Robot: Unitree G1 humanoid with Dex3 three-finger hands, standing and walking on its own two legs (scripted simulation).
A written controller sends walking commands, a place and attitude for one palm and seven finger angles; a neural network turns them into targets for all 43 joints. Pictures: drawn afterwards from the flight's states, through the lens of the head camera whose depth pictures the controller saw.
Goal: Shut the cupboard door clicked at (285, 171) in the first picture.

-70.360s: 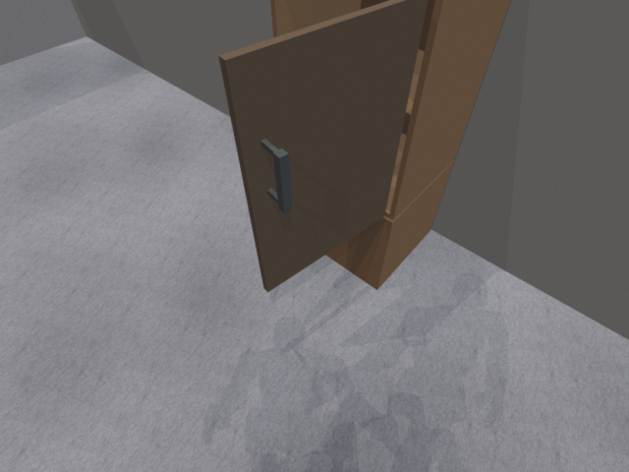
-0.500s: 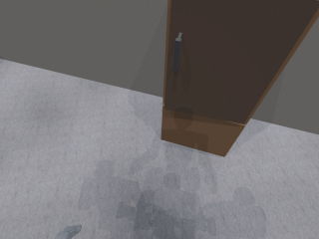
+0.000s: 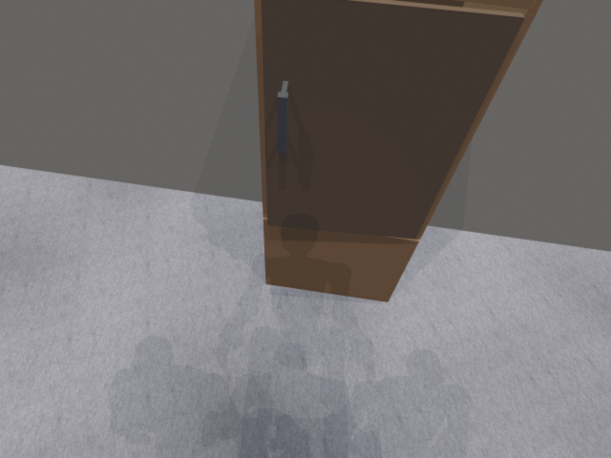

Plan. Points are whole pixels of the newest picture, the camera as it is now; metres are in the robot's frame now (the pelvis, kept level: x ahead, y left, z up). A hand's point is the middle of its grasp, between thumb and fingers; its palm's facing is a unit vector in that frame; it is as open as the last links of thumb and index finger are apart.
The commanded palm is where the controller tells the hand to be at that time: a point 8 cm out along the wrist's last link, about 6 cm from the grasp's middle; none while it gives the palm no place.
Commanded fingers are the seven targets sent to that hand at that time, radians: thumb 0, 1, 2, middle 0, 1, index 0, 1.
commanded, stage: take the last steps up to it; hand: left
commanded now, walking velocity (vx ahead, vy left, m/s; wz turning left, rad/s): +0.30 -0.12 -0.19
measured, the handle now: (283, 118) +0.70 +0.08 +0.03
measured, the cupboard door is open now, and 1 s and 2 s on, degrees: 4 4 4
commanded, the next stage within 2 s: come to a stop and stand still in 0.64 s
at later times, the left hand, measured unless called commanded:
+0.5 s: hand out of the picture +0.11 +0.10 -0.18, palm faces -0.01 -0.99 -0.14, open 7.4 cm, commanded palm none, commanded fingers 0.00 0.90 0.90 -0.20 -0.30 -0.20 -0.30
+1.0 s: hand (268, 333) +0.34 +0.07 -0.17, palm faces -0.04 -0.97 -0.22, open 7.3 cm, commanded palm none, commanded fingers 0.00 0.90 0.90 -0.20 -0.30 -0.20 -0.30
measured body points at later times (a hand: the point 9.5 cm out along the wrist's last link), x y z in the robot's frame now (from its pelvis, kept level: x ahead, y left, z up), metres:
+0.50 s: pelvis +0.12 -0.06 +0.00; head +0.15 -0.05 +0.44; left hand +0.12 +0.16 -0.17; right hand +0.16 -0.31 -0.15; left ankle +0.20 +0.04 -0.72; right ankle +0.02 -0.15 -0.74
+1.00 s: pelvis +0.27 -0.11 +0.00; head +0.29 -0.12 +0.44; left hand +0.35 +0.13 -0.15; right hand +0.25 -0.34 -0.17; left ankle +0.23 +0.03 -0.73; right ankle +0.28 -0.23 -0.74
